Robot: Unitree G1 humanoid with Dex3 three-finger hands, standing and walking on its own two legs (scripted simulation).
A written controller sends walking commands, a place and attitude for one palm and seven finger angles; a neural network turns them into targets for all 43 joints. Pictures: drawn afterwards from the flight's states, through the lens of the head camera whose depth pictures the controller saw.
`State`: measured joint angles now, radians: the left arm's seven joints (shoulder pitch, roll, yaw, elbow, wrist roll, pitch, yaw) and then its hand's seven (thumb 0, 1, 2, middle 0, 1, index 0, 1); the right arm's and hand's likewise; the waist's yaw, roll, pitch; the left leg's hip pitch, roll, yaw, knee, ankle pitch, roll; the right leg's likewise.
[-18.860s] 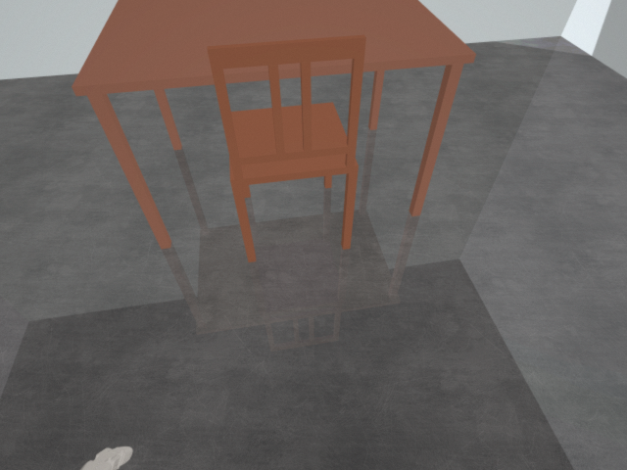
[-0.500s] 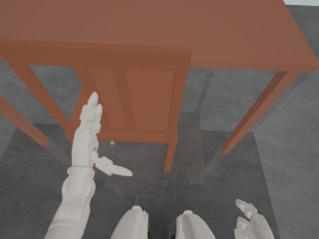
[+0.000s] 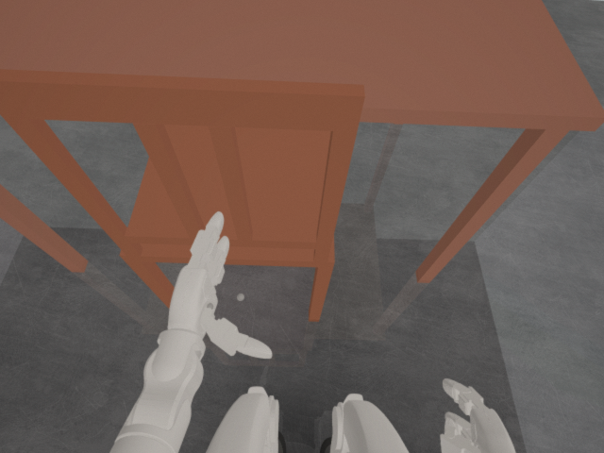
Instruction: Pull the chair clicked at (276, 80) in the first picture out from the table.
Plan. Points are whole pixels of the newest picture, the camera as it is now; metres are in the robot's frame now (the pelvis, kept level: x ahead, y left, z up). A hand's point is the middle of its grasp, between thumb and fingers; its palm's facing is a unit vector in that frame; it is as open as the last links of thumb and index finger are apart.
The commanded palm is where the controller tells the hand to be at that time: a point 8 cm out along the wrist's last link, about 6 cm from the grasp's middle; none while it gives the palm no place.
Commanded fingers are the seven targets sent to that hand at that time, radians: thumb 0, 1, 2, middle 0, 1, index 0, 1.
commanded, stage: aim the fingers beside a spindle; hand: left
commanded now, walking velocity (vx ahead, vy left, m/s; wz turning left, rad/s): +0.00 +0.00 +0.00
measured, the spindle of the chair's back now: (177, 189) +0.48 +0.20 +0.00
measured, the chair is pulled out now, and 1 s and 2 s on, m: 0.00 0.00 0.00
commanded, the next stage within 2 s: push the fingers through the gap in 1.30 s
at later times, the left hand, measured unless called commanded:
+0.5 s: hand (215, 262) +0.34 +0.12 +0.05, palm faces +0.01 -1.00 -0.06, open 16.9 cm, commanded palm +0.32 +0.16 +0.02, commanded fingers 0.00 -0.50 0.30 -0.06 -0.08 -0.06 -0.08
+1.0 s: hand (247, 301) +0.31 +0.08 -0.01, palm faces -0.12 -0.99 +0.05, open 16.9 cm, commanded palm +0.31 +0.16 +0.03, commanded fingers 0.00 -0.50 0.30 -0.06 -0.08 -0.06 -0.08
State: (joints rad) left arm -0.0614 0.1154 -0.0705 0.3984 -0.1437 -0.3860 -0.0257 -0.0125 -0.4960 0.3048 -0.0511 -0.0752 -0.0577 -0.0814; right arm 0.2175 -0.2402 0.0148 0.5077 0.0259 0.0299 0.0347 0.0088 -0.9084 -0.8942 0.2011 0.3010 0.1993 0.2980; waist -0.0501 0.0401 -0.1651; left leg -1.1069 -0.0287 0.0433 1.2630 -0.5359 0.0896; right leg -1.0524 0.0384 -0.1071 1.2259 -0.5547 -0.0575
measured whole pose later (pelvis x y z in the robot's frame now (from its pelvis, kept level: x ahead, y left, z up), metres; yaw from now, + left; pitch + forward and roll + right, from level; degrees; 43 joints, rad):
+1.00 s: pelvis +0.00 -0.01 +0.00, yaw +0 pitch +22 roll -3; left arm -0.06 0.12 -0.08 0.40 -0.15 -0.39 -0.06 -0.01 -0.50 0.30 -0.05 -0.07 -0.06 -0.08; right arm 0.20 -0.24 0.01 0.51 0.03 0.01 0.03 0.01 -0.91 -0.89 0.20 0.30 0.20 0.30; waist -0.05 0.04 -0.16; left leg -1.11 -0.03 0.03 1.27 -0.54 0.08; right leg -1.05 0.04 -0.12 1.23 -0.56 -0.07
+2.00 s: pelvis +0.00 +0.00 +0.00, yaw +0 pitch +23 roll -3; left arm -0.30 0.15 0.02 0.57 -0.12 -0.40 0.02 -0.01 -0.50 0.30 -0.06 -0.08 -0.06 -0.08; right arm 0.24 -0.25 0.00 0.56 0.01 0.04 0.04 0.01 -0.91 -0.89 0.20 0.30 0.20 0.30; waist -0.08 0.05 -0.15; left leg -1.11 -0.02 0.04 1.26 -0.54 0.09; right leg -1.06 0.05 -0.10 1.21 -0.55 -0.06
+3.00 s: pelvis +0.00 +0.00 +0.00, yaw -1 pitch +25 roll -4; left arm -0.60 0.20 0.16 0.89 -0.08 -0.54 0.04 -0.01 -0.50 0.30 -0.06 -0.08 -0.06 -0.08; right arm 0.29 -0.25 0.00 0.61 -0.02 0.06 0.07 0.00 -0.91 -0.89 0.20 0.30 0.20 0.30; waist -0.13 0.05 -0.17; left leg -1.19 -0.02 0.05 1.28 -0.53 0.10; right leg -1.13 0.05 -0.10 1.23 -0.54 -0.05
